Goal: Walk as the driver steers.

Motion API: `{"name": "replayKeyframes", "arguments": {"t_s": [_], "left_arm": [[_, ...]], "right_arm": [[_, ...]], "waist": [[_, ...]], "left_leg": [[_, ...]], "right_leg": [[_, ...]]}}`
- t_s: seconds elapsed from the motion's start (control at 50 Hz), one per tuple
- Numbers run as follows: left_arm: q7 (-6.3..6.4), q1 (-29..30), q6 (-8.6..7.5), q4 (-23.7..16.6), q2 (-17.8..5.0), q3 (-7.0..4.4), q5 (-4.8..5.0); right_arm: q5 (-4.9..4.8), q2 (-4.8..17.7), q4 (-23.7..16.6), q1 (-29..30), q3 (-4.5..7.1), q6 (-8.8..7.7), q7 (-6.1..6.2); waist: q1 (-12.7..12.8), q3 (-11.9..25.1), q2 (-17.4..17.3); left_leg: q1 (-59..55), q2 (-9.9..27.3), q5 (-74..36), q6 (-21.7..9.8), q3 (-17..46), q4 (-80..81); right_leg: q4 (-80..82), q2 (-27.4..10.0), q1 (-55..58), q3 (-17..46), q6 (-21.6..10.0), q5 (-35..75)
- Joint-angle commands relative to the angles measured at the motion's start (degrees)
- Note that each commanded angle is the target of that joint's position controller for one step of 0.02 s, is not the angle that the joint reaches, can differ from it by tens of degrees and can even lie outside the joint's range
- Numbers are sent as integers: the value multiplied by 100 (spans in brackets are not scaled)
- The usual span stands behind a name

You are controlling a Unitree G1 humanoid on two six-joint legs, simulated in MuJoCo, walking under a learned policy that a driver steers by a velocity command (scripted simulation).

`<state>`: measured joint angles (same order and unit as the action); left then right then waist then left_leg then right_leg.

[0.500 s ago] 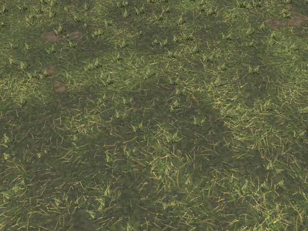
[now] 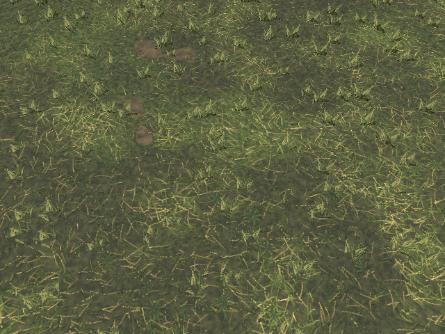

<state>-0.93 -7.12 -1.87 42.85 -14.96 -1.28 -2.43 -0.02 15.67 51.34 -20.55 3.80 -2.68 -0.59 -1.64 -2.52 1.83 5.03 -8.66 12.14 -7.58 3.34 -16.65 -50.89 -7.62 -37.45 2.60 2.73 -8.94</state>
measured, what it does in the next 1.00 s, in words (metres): walks ahead: right foot, then left foot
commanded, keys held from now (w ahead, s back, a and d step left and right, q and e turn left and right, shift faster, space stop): w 0.70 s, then w+e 0.30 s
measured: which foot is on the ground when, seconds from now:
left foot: down 0.00-0.22, up 0.24-0.72, down 0.74-1.00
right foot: up 0.00-0.18, down 0.20-0.74, up 0.76-1.00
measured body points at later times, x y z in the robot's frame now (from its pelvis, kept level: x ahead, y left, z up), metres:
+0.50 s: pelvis +0.28 -0.06 +0.00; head +0.30 -0.07 +0.45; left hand +0.26 +0.20 -0.12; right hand +0.41 -0.31 -0.13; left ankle +0.34 +0.09 -0.68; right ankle +0.26 -0.13 -0.74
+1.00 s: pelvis +0.54 +0.01 +0.00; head +0.55 +0.03 +0.45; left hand +0.61 +0.27 -0.14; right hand +0.56 -0.25 -0.12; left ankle +0.52 +0.08 -0.74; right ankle +0.58 -0.14 -0.66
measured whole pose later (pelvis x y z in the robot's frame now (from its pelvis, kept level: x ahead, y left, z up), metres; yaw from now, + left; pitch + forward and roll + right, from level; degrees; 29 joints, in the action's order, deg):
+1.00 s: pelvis +0.54 +0.01 +0.00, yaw -2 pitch +0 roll +0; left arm -1.9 -15.4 -0.6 52.2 -15.1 -3.4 -1.4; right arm 0.9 13.2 52.7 -19.0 2.0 -5.5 0.3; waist -0.1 -1.9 2.5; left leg 5.0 -2.2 10.8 -4.7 -10.3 -15.7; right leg -61.1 -4.4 -33.5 1.1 -3.1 -10.6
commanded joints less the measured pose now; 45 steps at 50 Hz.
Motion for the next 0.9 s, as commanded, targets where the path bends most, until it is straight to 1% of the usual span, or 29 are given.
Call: {"name": "replayKeyframes", "arguments": {"t_s": [0.02,0.08,0.12,0.16,0.18,0.2,0.22,0.24,0.26,0.28,0.3,0.32,0.36,0.4,0.48,0.56,0.62,0.68,0.7,0.72,0.74,0.76,0.78,0.8,0.82,0.84,0.86,0.88,0.9], "left_arm": [[-36,424,-29,-415,-302,-24,33],[-59,870,-83,-556,-347,-6,69],[-62,934,-126,-621,-444,-27,72],[-34,395,-170,-483,-608,-95,74],[12,-189,-200,-292,-718,-156,81],[75,-1052,-255,-26,-837,-220,55],[165,-1987,-295,83,-1228,-312,-69],[133,-2101,-236,195,-1776,-479,-102],[67,-1666,-170,141,-1235,-381,78],[45,-1138,-168,50,-855,-295,133],[26,-908,-195,64,-630,-239,102],[41,-894,-230,133,-551,-206,107],[41,-1025,-312,304,-481,-174,143],[27,-1237,-385,453,-550,-195,194],[21,-1562,-372,678,-565,-204,216],[17,-1852,-365,868,-621,-215,218],[39,-2058,-341,1006,-668,-219,184],[89,-1997,-301,1096,-748,-239,148],[104,-1915,-288,1108,-786,-247,143],[108,-1876,-263,1134,-779,-240,164],[103,-1866,-260,1108,-682,-198,188],[76,-1956,-284,832,-275,-77,298],[102,-2451,-245,867,-147,-88,331],[141,-1948,-172,928,-676,-236,195],[90,-1678,-188,863,-553,-232,210],[61,-1595,-162,888,-415,-214,218],[27,-1611,-90,930,-373,-225,138],[-19,-1711,-13,975,-278,-214,89],[-53,-1664,41,966,-224,-217,86]], "right_arm": [[-1,735,-204,-381,145,-101,15],[52,764,-131,-631,120,-110,54],[94,846,-125,-606,119,-122,95],[113,956,-162,-340,131,-148,134],[129,1010,-161,-246,138,-158,131],[126,970,-163,-175,116,-166,106],[99,647,-327,-245,16,-192,82],[-88,230,-343,-1092,-47,-180,51],[120,686,-233,-782,7,-142,88],[126,694,-316,-314,20,-141,48],[125,589,-389,-32,-24,-148,13],[153,530,-416,65,-33,-108,-20],[221,413,-362,-74,-77,1,-83],[237,344,-389,51,-107,54,-121],[232,251,-689,1018,-186,69,-160],[182,89,-914,1809,-297,27,-177],[161,147,-1019,2155,-304,2,-152],[171,261,-1047,2105,-259,-40,-111],[186,315,-958,1811,-222,-65,-82],[218,381,-745,1178,-167,-116,-42],[300,609,-440,221,-66,-188,24],[445,1160,-358,-644,76,-222,110],[319,1419,-319,-639,166,-137,81],[161,953,-380,-151,74,-97,59],[132,611,-456,368,-20,-121,44],[141,388,-465,611,-72,-162,31],[122,282,-416,647,-104,-205,53],[114,236,-361,634,-117,-250,72],[110,245,-317,538,-111,-310,78]], "waist": [[-183,45,-556],[-387,13,-568],[-334,-34,-612],[0,57,-667],[266,314,-639],[685,767,-409],[989,1517,156],[572,1993,1629],[477,1395,619],[362,638,142],[303,337,-86],[215,196,62],[78,238,317],[42,206,289],[200,-92,222],[400,-160,234],[493,-188,244],[360,-177,257],[203,-38,261],[-83,273,138],[-447,841,-91],[-651,1661,-921],[-391,2028,-1691],[-282,1174,-690],[-97,499,-588],[36,238,-557],[143,75,-654],[241,64,-728],[265,77,-670]], "left_leg": [[32,1299,-2597,-504,818,458],[-509,1497,-2748,-448,923,335],[-778,1714,-2958,-393,1051,202],[-794,1799,-3768,-222,1012,-189],[-775,1706,-4417,-140,909,-807],[-479,1431,-4320,-35,648,-1871],[445,1101,-2640,65,406,-3497],[2276,16,1510,297,-38,-5276],[2865,358,1586,199,417,-5701],[2943,619,1047,206,394,-5602],[2848,812,728,229,316,-5328],[2734,957,631,266,239,-5078],[2415,1049,518,387,93,-4815],[2604,1138,371,482,-55,-4618],[3249,1400,-373,679,-350,-3696],[2947,1310,-1005,715,-617,-2413],[2770,1193,-1013,604,-695,-1902],[2446,1059,-525,373,-697,-1557],[2016,921,-314,276,-738,-1398],[1158,754,-374,164,-790,-1036],[-212,981,-436,-14,-518,-904],[-1823,2577,239,-399,1339,-709],[-2296,3540,391,-864,3299,-11],[-1526,3183,922,-642,2733,122],[-697,2938,751,-477,1921,387],[-208,2671,380,-278,1334,625],[117,2470,-11,-131,862,750],[310,2357,-290,-50,520,839],[349,2324,-615,-48,315,886]], "right_leg": [[801,270,201,-448,-24,785],[1380,403,181,-486,-188,950],[1690,483,337,-436,-360,720],[1999,673,1106,-430,-570,249],[2146,859,1800,-498,-677,19],[2460,817,2893,-460,-827,173],[2538,-385,4244,838,-1111,-470],[3225,-1693,5368,3621,-1919,-835],[3554,-1487,4833,3913,-1824,-1478],[3611,-1286,4049,2910,-1724,-1430],[3760,-1002,3540,2262,-1599,-813],[3857,-762,3262,1750,-1476,-281],[4003,-511,2984,1187,-1392,542],[4148,-458,3009,896,-1466,966],[4460,-285,3161,452,-1474,1143],[4389,-165,3273,87,-1357,1651],[4194,-333,3633,88,-1329,2008],[3790,-543,4023,120,-1257,2735],[3396,-530,4082,59,-1191,3405],[2596,-379,3971,-23,-1108,3892],[1466,-110,3337,-177,-1000,3372],[-410,387,1849,-466,-815,1147],[-1742,1153,521,-355,-761,-2260],[-1978,749,198,130,-842,-1814],[-1769,541,250,142,-842,-1284],[-1530,382,456,97,-813,-978],[-1393,302,630,67,-756,-841],[-1349,264,801,42,-692,-722],[-1382,277,814,10,-657,-614]]}}
Keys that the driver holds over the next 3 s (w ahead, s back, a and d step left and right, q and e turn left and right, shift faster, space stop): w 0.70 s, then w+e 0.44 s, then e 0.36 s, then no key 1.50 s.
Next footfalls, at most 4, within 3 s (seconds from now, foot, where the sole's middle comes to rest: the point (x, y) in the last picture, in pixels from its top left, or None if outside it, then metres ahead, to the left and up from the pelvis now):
0.20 right None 0.30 -0.13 -0.78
0.74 left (194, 303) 0.56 0.08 -0.78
1.28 right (254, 230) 0.81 -0.12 -0.78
1.86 left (198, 214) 0.88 0.07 -0.78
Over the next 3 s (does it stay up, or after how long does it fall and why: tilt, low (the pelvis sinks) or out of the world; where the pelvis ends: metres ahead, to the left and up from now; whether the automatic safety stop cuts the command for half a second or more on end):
stays up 0.82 0.01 0.00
